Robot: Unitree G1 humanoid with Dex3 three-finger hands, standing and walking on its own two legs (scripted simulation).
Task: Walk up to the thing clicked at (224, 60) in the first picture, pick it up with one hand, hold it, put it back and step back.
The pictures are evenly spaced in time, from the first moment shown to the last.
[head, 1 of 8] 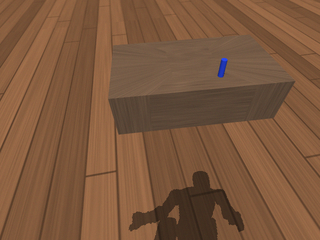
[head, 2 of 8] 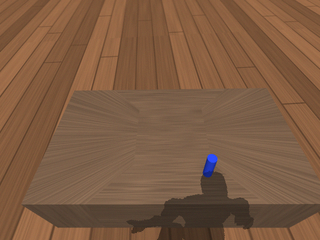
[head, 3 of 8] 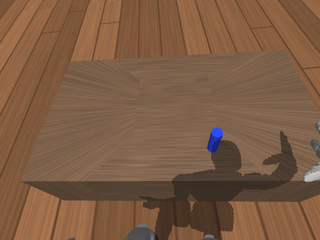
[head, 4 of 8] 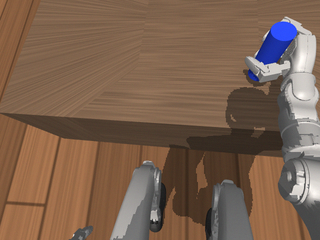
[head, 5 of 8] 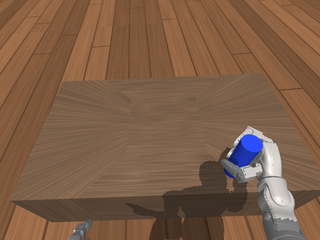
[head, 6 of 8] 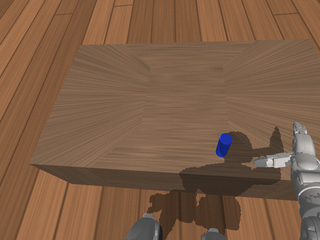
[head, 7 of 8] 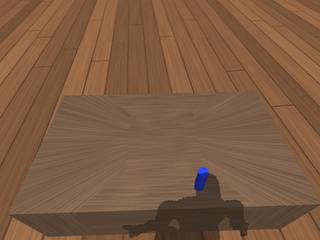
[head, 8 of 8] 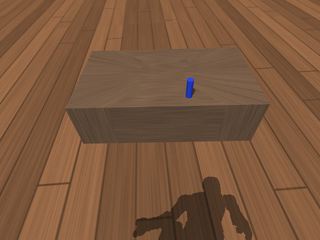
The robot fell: no
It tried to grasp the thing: yes
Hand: right
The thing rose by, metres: 0.35
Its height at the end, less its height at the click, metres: +0.00
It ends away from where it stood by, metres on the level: 0.05
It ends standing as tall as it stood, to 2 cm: yes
